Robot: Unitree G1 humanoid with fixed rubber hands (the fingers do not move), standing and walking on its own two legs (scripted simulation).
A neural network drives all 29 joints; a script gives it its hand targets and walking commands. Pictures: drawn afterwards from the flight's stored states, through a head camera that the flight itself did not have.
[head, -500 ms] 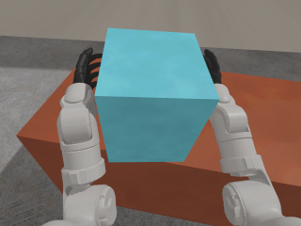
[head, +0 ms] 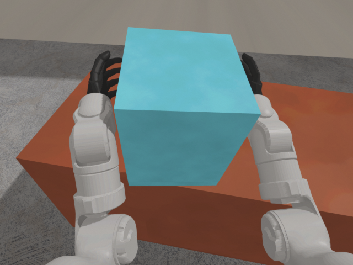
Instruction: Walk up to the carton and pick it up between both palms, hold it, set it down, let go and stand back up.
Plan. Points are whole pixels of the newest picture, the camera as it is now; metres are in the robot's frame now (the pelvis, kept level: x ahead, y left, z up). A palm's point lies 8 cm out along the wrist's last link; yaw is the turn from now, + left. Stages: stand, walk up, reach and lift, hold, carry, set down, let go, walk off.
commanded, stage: hold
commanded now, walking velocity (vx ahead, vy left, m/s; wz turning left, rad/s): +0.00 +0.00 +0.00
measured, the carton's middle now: (176, 114) +0.36 +0.00 +0.18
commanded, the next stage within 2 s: none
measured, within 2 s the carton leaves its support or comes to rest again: neither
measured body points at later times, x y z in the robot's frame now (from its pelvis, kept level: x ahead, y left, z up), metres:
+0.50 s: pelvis +0.00 +0.00 +0.00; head -0.02 +0.04 +0.45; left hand +0.36 +0.16 +0.23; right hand +0.38 -0.14 +0.22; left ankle -0.01 +0.11 -0.75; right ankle +0.05 -0.10 -0.75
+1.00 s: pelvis +0.00 +0.00 +0.00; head -0.02 +0.03 +0.45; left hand +0.36 +0.15 +0.23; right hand +0.38 -0.15 +0.22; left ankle -0.01 +0.11 -0.75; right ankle +0.05 -0.10 -0.75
